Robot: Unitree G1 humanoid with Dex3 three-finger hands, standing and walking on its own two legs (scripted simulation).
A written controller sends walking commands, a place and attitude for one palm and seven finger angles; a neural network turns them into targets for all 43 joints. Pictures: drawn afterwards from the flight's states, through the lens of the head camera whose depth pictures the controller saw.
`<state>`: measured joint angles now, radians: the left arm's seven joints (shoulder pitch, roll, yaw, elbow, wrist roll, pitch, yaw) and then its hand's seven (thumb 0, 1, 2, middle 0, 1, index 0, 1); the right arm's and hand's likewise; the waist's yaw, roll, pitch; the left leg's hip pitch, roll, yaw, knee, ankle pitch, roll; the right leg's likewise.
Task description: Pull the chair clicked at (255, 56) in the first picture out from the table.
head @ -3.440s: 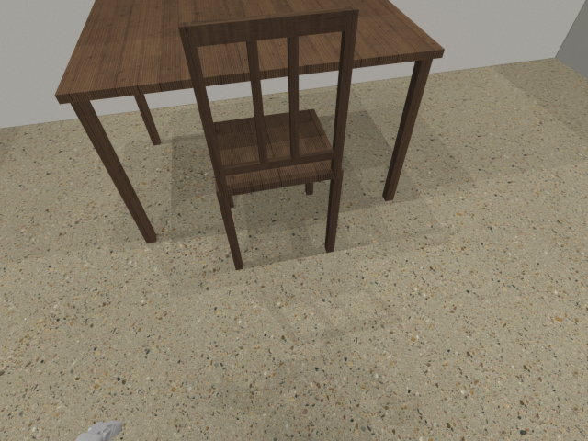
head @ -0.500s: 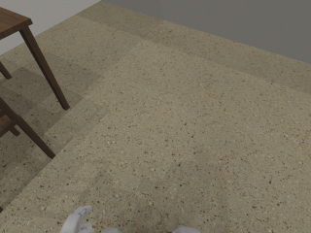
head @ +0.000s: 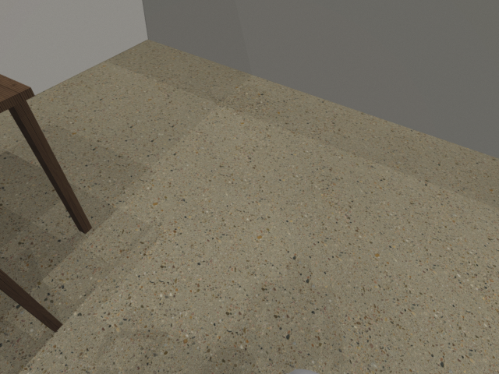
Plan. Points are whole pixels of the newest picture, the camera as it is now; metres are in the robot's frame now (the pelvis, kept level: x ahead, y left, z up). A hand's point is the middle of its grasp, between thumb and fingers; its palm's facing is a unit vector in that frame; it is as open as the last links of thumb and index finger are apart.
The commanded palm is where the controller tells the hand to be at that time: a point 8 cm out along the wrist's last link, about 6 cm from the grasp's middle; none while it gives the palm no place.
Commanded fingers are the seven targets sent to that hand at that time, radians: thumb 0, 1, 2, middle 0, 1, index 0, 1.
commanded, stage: walk to a spot facing it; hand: left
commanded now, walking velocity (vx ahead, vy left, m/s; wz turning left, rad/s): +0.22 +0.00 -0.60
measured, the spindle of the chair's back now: out of the picture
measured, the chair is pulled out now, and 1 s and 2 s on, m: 0.00 0.00 0.00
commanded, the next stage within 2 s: turn to face it in 0.06 s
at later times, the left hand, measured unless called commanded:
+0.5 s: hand (204, 303) +0.29 +0.11 -0.17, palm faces -0.01 -0.99 -0.17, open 7.4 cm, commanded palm none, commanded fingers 0.00 0.90 0.90 -0.20 -0.30 -0.20 -0.30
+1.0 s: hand (125, 357) +0.17 +0.23 -0.18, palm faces +0.34 -0.90 -0.27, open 7.4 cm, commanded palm none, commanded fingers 0.00 0.90 0.90 -0.20 -0.30 -0.20 -0.30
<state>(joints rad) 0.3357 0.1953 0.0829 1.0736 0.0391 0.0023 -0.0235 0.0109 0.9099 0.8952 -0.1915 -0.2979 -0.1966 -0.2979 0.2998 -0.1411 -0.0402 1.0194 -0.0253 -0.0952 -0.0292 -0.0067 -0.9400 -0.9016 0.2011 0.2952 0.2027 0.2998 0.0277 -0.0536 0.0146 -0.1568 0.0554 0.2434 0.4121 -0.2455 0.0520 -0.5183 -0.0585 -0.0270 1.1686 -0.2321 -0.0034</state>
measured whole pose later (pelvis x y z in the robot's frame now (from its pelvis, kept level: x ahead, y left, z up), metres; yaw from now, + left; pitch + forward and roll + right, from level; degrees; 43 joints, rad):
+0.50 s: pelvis +0.16 -0.05 -0.02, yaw +2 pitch -1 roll -1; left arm 0.09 0.12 0.03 0.99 0.03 -0.04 0.03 0.01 0.91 0.89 -0.19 -0.30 -0.20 -0.30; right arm 0.35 -0.11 -0.05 1.10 -0.01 0.03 -0.02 0.01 -0.91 -0.90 0.20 0.29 0.20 0.30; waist -0.06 0.02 0.07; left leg -0.44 0.11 0.08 1.16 -0.49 -0.04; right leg -0.32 -0.09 -0.25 0.58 -0.22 -0.04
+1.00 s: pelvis +0.18 +0.00 +0.00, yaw +18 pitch +2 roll -3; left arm 0.21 0.28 0.10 0.94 0.02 0.06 0.01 0.01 0.91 0.90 -0.19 -0.30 -0.20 -0.30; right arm 0.22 -0.20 -0.06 0.92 -0.02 0.01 0.00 0.00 -0.90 -0.90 0.20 0.30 0.20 0.30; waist -0.01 -0.01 0.05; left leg -0.34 -0.02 0.02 0.45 -0.14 0.08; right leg -0.48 -0.07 -0.02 1.03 -0.37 0.10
